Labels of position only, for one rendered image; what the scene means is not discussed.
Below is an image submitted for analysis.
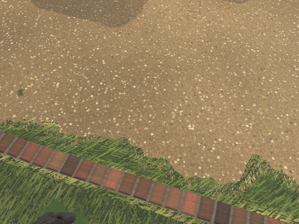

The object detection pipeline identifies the robot left hand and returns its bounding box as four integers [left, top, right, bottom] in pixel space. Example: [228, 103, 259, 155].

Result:
[32, 212, 76, 224]

